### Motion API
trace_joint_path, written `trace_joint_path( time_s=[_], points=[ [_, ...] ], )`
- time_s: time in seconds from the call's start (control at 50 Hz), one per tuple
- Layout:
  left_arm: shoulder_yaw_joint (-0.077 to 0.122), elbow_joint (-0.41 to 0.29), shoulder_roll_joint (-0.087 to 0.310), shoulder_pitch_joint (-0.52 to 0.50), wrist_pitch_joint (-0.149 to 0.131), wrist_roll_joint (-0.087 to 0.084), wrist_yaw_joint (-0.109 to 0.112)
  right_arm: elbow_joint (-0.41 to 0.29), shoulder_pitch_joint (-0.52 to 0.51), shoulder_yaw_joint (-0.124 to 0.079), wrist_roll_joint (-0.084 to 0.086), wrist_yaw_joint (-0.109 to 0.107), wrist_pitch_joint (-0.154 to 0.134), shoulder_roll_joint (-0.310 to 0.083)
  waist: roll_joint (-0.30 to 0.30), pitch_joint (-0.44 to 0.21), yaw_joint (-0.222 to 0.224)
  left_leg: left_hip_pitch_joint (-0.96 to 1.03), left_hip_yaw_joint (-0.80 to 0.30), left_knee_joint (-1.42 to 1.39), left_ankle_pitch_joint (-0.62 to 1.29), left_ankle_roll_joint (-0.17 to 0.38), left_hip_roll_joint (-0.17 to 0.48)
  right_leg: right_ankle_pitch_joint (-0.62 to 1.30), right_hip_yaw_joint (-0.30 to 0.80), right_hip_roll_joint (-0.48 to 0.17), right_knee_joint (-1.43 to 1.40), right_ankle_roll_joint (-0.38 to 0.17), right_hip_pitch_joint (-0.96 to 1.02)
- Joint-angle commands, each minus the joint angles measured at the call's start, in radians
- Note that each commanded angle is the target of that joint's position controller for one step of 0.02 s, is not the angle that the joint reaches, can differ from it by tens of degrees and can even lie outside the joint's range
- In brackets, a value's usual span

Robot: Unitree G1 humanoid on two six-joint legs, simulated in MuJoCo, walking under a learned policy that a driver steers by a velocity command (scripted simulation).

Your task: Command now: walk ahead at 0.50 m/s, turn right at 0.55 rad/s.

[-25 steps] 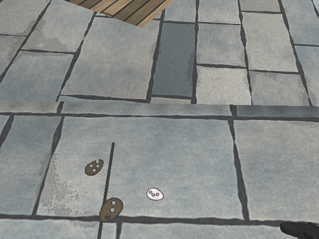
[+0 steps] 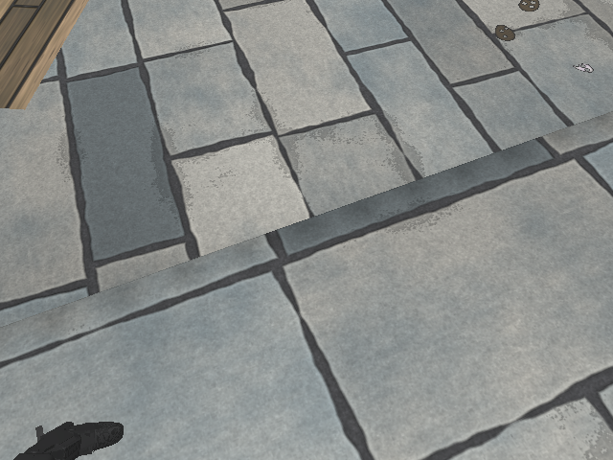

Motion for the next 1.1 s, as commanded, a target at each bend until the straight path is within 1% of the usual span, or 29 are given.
trace_joint_path(
  time_s=[0.02, 0.04, 0.08, 0.14, 0.24, 0.34, 0.4, 0.44, 0.46, 0.48, 0.5, 0.52, 0.54, 0.56, 0.6, 0.62, 0.66, 0.7, 0.76, 0.84, 0.92, 0.96, 0.98, 1.0, 1.02, 1.04, 1.06, 1.08, 1.1],
  points=[
    [0.054, 0.000, 0.174, 0.282, -0.029, 0.007, 0.007, -0.160, -0.103, -0.009, 0.032, 0.020, -0.077, -0.135, -0.096, -0.269, 0.152, -0.686, -0.169, 0.378, 0.044, 0.044, -0.019, -0.176, 0.643, -0.322, -0.367, -0.240, 0.752],
    [0.044, 0.000, 0.146, 0.215, -0.035, 0.009, 0.008, -0.143, -0.098, -0.006, 0.015, 0.013, -0.081, -0.119, -0.010, -0.192, 0.102, -0.627, -0.164, 0.286, 0.118, 0.042, 0.026, -0.064, 0.528, -0.278, -0.368, -0.203, 0.600],
    [0.024, -0.015, 0.097, 0.132, -0.040, 0.028, 0.015, -0.119, -0.062, -0.014, -0.009, 0.012, -0.062, -0.126, -0.049, -0.145, 0.042, -0.503, -0.164, 0.190, 0.197, 0.026, 0.070, 0.129, 0.405, -0.227, -0.403, -0.180, 0.423],
    [0.024, 0.017, 0.111, 0.145, -0.054, 0.025, 0.025, -0.108, -0.056, -0.005, -0.020, 0.012, -0.034, -0.086, -0.041, -0.122, 0.031, -0.469, -0.136, 0.095, 0.270, -0.015, 0.065, 0.276, 0.307, -0.206, -0.449, -0.193, 0.327],
    [0.024, 0.075, 0.127, 0.208, -0.054, 0.019, 0.043, -0.145, -0.222, 0.012, -0.016, 0.019, -0.036, -0.042, -0.048, -0.060, 0.093, -0.477, -0.120, -0.234, 0.587, -0.031, 0.031, 0.224, 0.191, -0.152, -0.472, -0.131, 0.320],
    [0.027, 0.141, 0.141, 0.296, -0.047, 0.009, 0.044, -0.183, -0.346, 0.017, -0.003, 0.042, -0.051, -0.041, -0.049, -0.006, 0.142, -0.496, -0.119, -0.403, 0.623, 0.008, -0.005, 0.166, 0.226, -0.215, -0.442, -0.124, 0.434],
    [0.032, 0.168, 0.148, 0.314, -0.030, 0.009, 0.052, -0.192, -0.334, 0.011, -0.005, 0.057, -0.058, -0.057, -0.069, -0.015, 0.120, -0.496, -0.117, -0.450, 0.504, 0.053, -0.021, 0.285, 0.253, -0.262, -0.372, -0.100, 0.548],
    [0.035, 0.169, 0.161, 0.290, -0.021, 0.010, 0.055, -0.169, -0.235, -0.004, -0.009, 0.053, -0.061, -0.086, -0.092, -0.078, 0.059, -0.337, -0.070, -0.469, 0.433, 0.092, -0.070, 0.552, 0.233, -0.242, -0.256, -0.073, 0.564],
    [-0.027, 0.236, 0.058, 0.358, -0.073, 0.197, -0.028, -0.122, -0.113, 0.012, -0.073, 0.035, -0.048, -0.111, 0.012, -0.173, -0.008, -0.079, -0.048, -0.432, 0.631, 0.132, -0.101, 0.673, 0.187, -0.165, -0.130, -0.021, 0.499],
    [-0.035, 0.227, 0.007, 0.425, -0.094, 0.187, -0.061, -0.098, 0.048, 0.001, -0.086, 0.032, -0.037, -0.140, 0.091, -0.375, -0.040, 0.347, -0.150, -0.335, 0.692, 0.269, -0.004, 0.466, 0.150, -0.050, 0.109, 0.026, 0.286],
    [-0.066, 0.231, -0.060, 0.589, -0.119, 0.179, -0.086, -0.079, 0.217, 0.000, -0.077, 0.029, -0.027, -0.168, 0.313, -0.584, -0.046, 0.812, -0.635, -0.459, 0.505, 0.522, 0.255, -0.331, 0.108, 0.134, 0.409, 0.096, -0.128],
    [-0.030, 0.207, 0.058, 0.336, -0.119, 0.112, -0.094, -0.027, 0.343, 0.011, -0.099, 0.019, -0.030, -0.094, 0.138, -0.372, -0.182, 0.687, -0.768, -0.626, 0.133, 0.401, 0.237, -0.393, 0.182, 0.099, 0.643, 0.069, -0.340],
    [-0.021, 0.174, 0.072, 0.224, -0.115, 0.090, -0.071, -0.012, 0.254, 0.007, -0.080, 0.017, -0.044, -0.111, 0.107, -0.135, -0.127, 0.426, -0.672, -0.682, -0.040, 0.307, 0.225, -0.280, 0.191, 0.020, 0.700, 0.044, -0.403],
    [-0.021, 0.180, 0.086, 0.204, -0.111, 0.100, -0.038, -0.032, 0.135, 0.022, -0.067, 0.015, -0.049, -0.068, 0.069, -0.079, -0.069, 0.227, -0.610, -0.724, -0.002, 0.299, 0.216, -0.192, 0.183, -0.049, 0.656, 0.031, -0.353],
    [-0.051, 0.185, 0.030, 0.219, -0.097, 0.148, -0.013, -0.049, 0.026, 0.062, -0.065, 0.010, -0.055, 0.044, 0.059, -0.109, 0.016, 0.030, -0.467, -0.780, 0.236, 0.300, 0.191, -0.090, 0.179, -0.129, 0.564, 0.022, -0.186],
    [-0.055, 0.182, 0.015, 0.217, -0.084, 0.144, -0.011, -0.062, -0.018, 0.064, -0.065, 0.005, -0.060, 0.053, 0.047, -0.120, 0.043, -0.025, -0.426, -0.811, 0.273, 0.303, 0.176, -0.107, 0.160, -0.139, 0.522, 0.034, -0.143],
    [-0.062, 0.171, 0.000, 0.188, -0.068, 0.124, -0.011, -0.073, -0.045, 0.046, -0.067, 0.006, -0.078, 0.008, 0.048, -0.097, 0.051, -0.086, -0.325, -0.844, 0.282, 0.302, 0.132, -0.102, 0.121, -0.150, 0.412, 0.069, -0.148],
    [-0.069, 0.163, -0.007, 0.151, -0.061, 0.122, -0.016, -0.061, 0.006, 0.031, -0.088, 0.022, -0.086, -0.030, 0.026, -0.085, 0.026, -0.094, -0.272, -0.850, 0.377, 0.319, 0.123, 0.043, 0.089, -0.155, 0.297, 0.094, -0.181],
    [-0.080, 0.138, -0.035, 0.053, -0.053, 0.113, -0.018, -0.027, 0.086, 0.031, -0.083, 0.061, -0.080, -0.021, 0.025, -0.060, -0.004, -0.138, -0.210, -0.824, 0.491, 0.316, 0.086, 0.203, 0.044, -0.134, 0.094, 0.099, -0.115],
    [-0.075, 0.096, -0.002, -0.070, -0.043, 0.111, -0.014, 0.015, 0.168, 0.018, -0.074, 0.107, -0.070, -0.042, 0.053, -0.047, -0.026, -0.067, -0.254, -0.749, 0.551, 0.318, 0.103, 0.223, 0.036, -0.093, -0.033, 0.086, -0.068],
    [-0.068, 0.064, 0.025, -0.166, -0.051, 0.092, 0.007, 0.042, 0.191, 0.004, -0.071, 0.102, -0.057, -0.064, 0.062, -0.046, -0.020, 0.106, -0.323, -0.669, 0.650, 0.279, 0.144, 0.143, 0.023, -0.072, -0.164, 0.052, -0.026],
    [-0.034, 0.093, 0.106, -0.037, -0.075, 0.056, 0.017, 0.028, 0.146, -0.006, -0.077, 0.092, -0.063, -0.084, 0.056, -0.146, 0.067, -0.022, -0.269, -0.504, 0.903, 0.185, 0.056, 0.248, 0.001, -0.056, -0.150, -0.044, 0.334],
    [-0.018, 0.123, 0.179, 0.142, -0.091, 0.049, 0.025, -0.014, 0.165, 0.018, -0.075, 0.081, -0.077, -0.003, -0.083, -0.396, 0.112, -0.206, -0.178, -0.209, 0.770, 0.087, -0.075, 0.610, 0.142, -0.223, -0.076, -0.226, 0.746],
    [-0.019, 0.161, 0.177, 0.351, -0.084, 0.054, 0.031, -0.039, 0.288, 0.058, -0.087, 0.080, -0.091, 0.103, -0.300, -0.680, 0.135, -0.499, -0.121, 0.115, -0.065, 0.005, -0.220, 0.710, 0.610, -0.554, -0.202, -0.482, 1.162],
    [-0.009, 0.196, 0.130, 0.421, -0.085, 0.084, 0.047, -0.033, 0.130, 0.025, -0.058, 0.082, -0.082, 0.009, -0.099, -0.453, 0.211, -0.608, -0.199, 0.303, -0.127, 0.020, -0.132, 0.576, 0.572, -0.522, -0.268, -0.340, 0.959],
    [0.002, 0.193, 0.148, 0.314, -0.093, 0.070, 0.058, -0.047, 0.067, 0.021, -0.046, 0.062, -0.074, 0.017, -0.090, -0.253, 0.154, -0.620, -0.180, 0.333, -0.067, 0.033, -0.071, 0.555, 0.388, -0.474, -0.302, -0.259, 0.709],
    [-0.012, 0.171, 0.088, 0.193, -0.086, 0.057, 0.067, -0.035, 0.079, 0.011, -0.064, 0.042, -0.065, -0.008, -0.072, -0.207, 0.090, -0.554, -0.162, 0.282, -0.032, 0.029, -0.017, 0.606, 0.278, -0.431, -0.341, -0.221, 0.555],
    [-0.027, 0.161, 0.037, 0.131, -0.080, 0.048, 0.070, -0.034, 0.084, 0.018, -0.089, 0.034, -0.057, 0.015, -0.077, -0.199, 0.041, -0.494, -0.168, 0.208, -0.016, 0.024, 0.011, 0.709, 0.197, -0.395, -0.359, -0.194, 0.478],
    [-0.028, 0.133, 0.016, 0.081, -0.078, 0.059, 0.074, -0.034, 0.078, 0.030, -0.100, 0.038, -0.050, 0.037, -0.081, -0.189, 0.019, -0.447, -0.148, 0.165, -0.025, 0.008, 0.029, 0.722, 0.141, -0.380, -0.391, -0.179, 0.412]
  ],
)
